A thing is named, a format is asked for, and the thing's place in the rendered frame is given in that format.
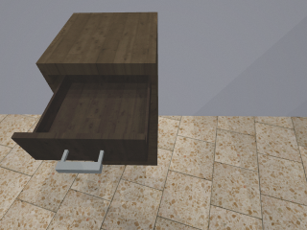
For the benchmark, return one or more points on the cabinet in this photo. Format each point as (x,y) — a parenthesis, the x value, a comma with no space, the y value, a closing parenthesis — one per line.
(108,43)

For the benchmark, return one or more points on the drawer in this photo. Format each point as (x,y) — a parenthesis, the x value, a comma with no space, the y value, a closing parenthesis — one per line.
(90,113)

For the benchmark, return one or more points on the handle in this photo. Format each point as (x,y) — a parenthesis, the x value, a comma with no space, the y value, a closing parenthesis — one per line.
(64,166)

